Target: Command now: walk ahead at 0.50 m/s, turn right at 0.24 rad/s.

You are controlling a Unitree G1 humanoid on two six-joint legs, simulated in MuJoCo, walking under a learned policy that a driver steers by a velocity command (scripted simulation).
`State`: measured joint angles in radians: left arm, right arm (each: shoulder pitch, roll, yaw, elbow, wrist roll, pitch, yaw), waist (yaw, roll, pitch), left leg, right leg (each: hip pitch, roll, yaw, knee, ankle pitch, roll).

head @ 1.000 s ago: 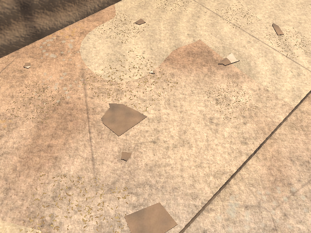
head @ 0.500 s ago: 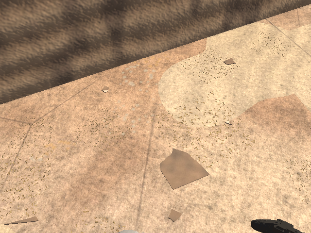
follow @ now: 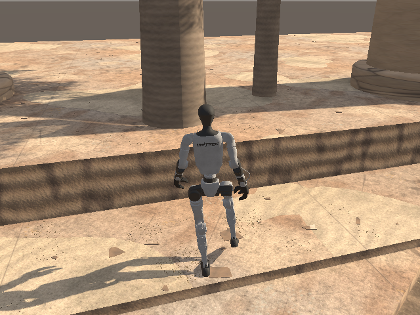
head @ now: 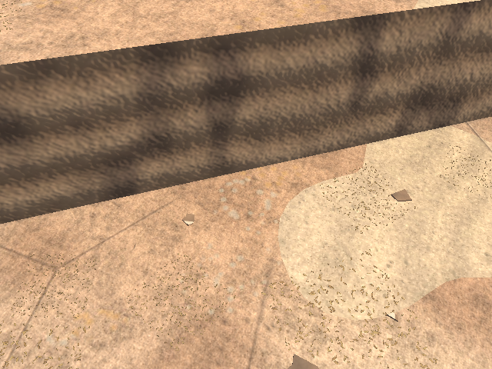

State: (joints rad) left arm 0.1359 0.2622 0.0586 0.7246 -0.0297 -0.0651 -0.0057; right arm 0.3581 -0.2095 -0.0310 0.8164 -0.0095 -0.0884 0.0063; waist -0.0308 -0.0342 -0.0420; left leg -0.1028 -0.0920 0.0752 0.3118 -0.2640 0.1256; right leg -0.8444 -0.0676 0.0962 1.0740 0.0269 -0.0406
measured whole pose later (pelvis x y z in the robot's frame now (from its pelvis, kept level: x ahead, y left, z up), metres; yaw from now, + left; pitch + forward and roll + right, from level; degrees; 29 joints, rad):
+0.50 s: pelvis +0.30 -0.03 +0.00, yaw -16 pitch +3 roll -1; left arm 0.32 0.26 0.07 0.72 -0.01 -0.05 -0.01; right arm 0.11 -0.27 -0.02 0.63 -0.02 -0.12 -0.02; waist 0.04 0.01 0.01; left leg -0.69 0.11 -0.12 0.95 -0.22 -0.07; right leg -0.23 0.15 0.10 0.37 -0.18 -0.11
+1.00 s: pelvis +0.56 -0.07 +0.00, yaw -34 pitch +2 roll +1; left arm 0.15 0.31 0.06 0.60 -0.01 -0.02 -0.02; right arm 0.36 -0.28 -0.06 0.82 -0.01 -0.09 -0.01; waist -0.08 -0.05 0.00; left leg -0.10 0.01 0.11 0.30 -0.24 0.00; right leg -0.72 -0.08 0.05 0.95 -0.13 0.01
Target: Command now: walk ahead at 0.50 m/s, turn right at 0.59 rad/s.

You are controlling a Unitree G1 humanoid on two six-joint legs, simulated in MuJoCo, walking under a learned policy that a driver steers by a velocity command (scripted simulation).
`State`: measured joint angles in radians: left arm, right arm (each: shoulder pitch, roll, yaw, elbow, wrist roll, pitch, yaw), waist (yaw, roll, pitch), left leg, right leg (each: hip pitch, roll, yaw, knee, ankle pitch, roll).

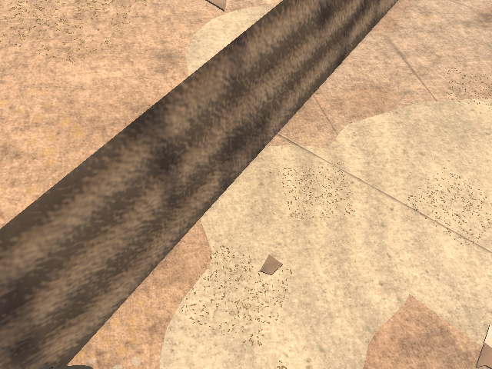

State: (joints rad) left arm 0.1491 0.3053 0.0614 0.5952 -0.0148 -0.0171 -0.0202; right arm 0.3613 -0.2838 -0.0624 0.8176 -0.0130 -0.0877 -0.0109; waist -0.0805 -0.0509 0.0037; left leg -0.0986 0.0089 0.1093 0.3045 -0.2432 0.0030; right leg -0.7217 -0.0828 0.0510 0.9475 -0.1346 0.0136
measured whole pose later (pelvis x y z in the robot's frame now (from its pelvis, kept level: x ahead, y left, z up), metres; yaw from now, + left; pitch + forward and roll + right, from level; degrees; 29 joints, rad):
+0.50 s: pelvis +0.27 -0.07 +0.00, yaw -18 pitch +2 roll +0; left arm 0.33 0.29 0.06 0.67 -0.01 -0.04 0.00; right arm 0.07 -0.31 -0.03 0.70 -0.02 -0.10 0.01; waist 0.06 0.03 0.03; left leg -0.66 0.08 -0.09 0.71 -0.05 -0.07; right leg -0.19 0.11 0.13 0.38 -0.22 -0.08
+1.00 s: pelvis +0.45 -0.10 -0.01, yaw -26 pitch +0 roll +1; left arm 0.17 0.26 0.04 0.66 0.02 0.04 0.02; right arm 0.21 -0.26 -0.01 0.83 -0.02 -0.04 0.01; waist -0.02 -0.03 0.03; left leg -0.27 0.00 0.03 0.49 -0.22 0.00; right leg -0.30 -0.01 0.08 0.48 -0.18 0.02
